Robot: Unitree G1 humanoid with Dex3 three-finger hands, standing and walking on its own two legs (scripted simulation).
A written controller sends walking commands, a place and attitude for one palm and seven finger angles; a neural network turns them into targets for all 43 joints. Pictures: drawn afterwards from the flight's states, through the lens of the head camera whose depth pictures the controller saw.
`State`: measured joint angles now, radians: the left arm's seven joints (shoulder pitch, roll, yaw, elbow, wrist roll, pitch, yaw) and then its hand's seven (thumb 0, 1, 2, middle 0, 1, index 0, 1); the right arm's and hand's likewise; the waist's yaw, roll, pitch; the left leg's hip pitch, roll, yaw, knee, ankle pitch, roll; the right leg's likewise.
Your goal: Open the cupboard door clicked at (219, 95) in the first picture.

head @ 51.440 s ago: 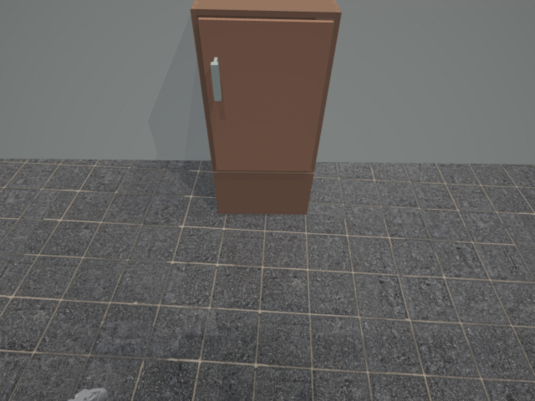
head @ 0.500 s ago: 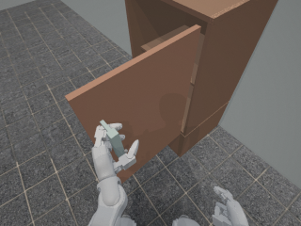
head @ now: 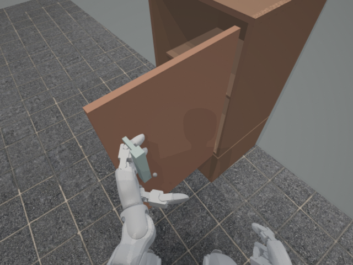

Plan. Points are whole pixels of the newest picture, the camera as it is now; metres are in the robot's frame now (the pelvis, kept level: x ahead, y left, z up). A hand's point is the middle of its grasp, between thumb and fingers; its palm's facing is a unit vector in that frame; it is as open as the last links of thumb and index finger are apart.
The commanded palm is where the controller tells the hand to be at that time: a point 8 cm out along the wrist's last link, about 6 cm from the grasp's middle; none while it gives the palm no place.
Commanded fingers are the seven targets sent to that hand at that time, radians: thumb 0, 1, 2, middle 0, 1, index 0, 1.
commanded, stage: slide the hand sideways off the handle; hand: left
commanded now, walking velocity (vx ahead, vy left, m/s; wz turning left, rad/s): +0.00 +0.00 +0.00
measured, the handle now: (136, 159) +0.34 +0.11 +0.04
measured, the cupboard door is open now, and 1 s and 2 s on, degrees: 92 94 94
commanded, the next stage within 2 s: draw the hand back to the body in 1.30 s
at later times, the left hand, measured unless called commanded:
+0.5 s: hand (149, 193) +0.26 +0.07 +0.05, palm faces -0.09 -1.00 +0.03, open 16.2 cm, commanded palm +0.24 +0.13 +0.04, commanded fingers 0.00 -0.50 0.30 -0.15 -0.30 -0.15 -0.30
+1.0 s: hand (125, 215) +0.22 +0.12 +0.04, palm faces -0.05 -1.00 +0.00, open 16.2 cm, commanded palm +0.19 +0.18 +0.04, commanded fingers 0.00 -0.50 0.30 -0.15 -0.30 -0.15 -0.30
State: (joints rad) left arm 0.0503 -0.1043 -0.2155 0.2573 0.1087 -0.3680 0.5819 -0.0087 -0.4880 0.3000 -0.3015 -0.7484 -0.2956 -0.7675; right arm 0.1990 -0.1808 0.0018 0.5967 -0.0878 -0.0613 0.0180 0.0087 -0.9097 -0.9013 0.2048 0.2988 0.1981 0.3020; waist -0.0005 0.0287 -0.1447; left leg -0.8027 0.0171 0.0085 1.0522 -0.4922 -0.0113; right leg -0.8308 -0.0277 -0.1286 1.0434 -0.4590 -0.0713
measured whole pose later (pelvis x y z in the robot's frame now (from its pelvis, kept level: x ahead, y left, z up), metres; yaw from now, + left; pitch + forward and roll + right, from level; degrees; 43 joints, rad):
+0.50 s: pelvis -0.01 +0.02 -0.01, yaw -1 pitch +13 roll +0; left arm 0.18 0.02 -0.22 0.08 -0.03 -0.37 0.09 -0.01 -0.50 0.30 -0.14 -0.32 -0.16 -0.33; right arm 0.25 -0.23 0.01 0.47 -0.02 -0.09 0.02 0.01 -0.91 -0.90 0.20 0.30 0.20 0.30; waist 0.00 0.03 -0.13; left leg -0.82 0.00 0.04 1.09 -0.51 0.02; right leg -0.85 -0.04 -0.10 1.08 -0.46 -0.04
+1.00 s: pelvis +0.01 +0.02 -0.02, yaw +0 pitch +16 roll -1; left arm 0.51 0.11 -0.16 -0.20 -0.06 -0.38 -0.01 -0.01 -0.50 0.30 -0.15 -0.31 -0.17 -0.31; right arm 0.25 -0.22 0.02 0.40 -0.02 -0.09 0.00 0.01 -0.91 -0.90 0.21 0.30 0.20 0.30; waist 0.01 0.03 -0.14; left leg -0.87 0.01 0.02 1.17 -0.57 0.02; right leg -0.89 -0.04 -0.12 1.14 -0.52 -0.04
